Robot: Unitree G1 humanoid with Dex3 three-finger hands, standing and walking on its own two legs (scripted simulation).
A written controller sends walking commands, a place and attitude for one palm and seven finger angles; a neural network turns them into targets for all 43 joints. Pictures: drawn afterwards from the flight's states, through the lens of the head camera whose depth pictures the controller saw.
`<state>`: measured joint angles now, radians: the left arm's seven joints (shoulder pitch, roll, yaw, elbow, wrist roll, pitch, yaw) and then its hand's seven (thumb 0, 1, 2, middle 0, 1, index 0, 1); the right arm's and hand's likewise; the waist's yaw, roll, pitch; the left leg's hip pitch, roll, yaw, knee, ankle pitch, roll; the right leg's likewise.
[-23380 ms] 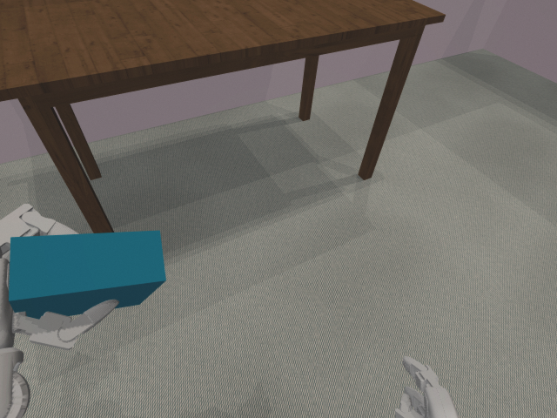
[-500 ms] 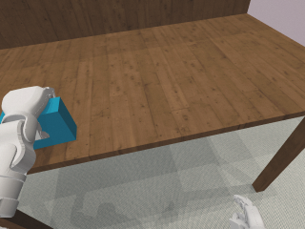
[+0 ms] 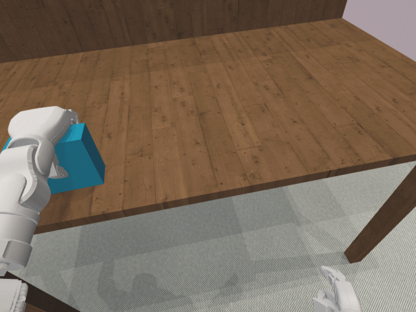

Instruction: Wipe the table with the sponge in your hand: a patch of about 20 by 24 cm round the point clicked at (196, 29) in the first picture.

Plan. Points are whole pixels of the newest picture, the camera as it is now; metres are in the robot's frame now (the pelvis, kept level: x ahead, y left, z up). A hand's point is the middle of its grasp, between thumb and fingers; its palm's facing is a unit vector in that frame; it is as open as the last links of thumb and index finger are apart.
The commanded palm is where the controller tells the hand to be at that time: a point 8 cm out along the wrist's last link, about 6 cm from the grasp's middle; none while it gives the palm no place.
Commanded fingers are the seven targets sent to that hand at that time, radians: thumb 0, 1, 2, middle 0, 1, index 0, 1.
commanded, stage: wipe forward along the first lane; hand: left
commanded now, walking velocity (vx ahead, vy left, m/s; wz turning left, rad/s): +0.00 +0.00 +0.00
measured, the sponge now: (64, 168) +0.33 +0.34 +0.11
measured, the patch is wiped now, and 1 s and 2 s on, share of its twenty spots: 0.00 0.15 0.20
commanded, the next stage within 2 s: slide across to the middle lane in 1.34 s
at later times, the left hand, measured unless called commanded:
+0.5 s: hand (58, 131) +0.38 +0.36 +0.16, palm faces -0.13 +0.04 -0.99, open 9.6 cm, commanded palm +0.38 +0.36 +0.18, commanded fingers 0.00 0.10 1.30 -1.20 -1.60 -1.20 -1.60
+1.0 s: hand (59, 119) +0.42 +0.38 +0.16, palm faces -0.15 +0.05 -0.99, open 9.6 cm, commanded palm +0.43 +0.38 +0.18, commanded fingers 0.00 0.10 1.30 -1.20 -1.60 -1.20 -1.60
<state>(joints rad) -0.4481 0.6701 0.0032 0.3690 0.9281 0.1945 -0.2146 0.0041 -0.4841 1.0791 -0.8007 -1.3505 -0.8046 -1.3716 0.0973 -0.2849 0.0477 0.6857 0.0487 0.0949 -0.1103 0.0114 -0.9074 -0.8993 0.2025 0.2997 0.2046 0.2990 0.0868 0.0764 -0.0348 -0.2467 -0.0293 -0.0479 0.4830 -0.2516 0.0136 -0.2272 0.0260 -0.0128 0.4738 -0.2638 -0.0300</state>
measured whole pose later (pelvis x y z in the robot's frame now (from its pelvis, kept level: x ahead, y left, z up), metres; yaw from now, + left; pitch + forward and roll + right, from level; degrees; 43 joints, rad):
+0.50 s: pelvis -0.01 +0.00 +0.00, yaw -1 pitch +5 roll -1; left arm -0.73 0.78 0.05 0.86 1.00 -0.04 -0.16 0.01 -0.53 1.13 -0.82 -1.33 -0.82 -1.37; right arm 0.28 -0.31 -0.01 0.73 0.07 0.13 -0.12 0.01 -0.91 -0.90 0.20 0.30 0.20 0.30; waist 0.01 0.06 -0.05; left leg -0.37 -0.01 -0.04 0.54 -0.25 0.01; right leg -0.35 0.04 0.00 0.51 -0.25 -0.03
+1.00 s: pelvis -0.01 +0.01 -0.01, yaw -1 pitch +9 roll -1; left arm -0.93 0.84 0.02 1.09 1.06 -0.07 -0.11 0.02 -0.55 1.15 -0.82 -1.32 -0.82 -1.39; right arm 0.31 -0.30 0.00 0.73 0.07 0.12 -0.12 0.01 -0.91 -0.90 0.20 0.30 0.21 0.30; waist -0.04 0.04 -0.08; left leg -0.46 -0.02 -0.03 0.55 -0.25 0.03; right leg -0.43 0.04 0.01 0.50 -0.23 -0.01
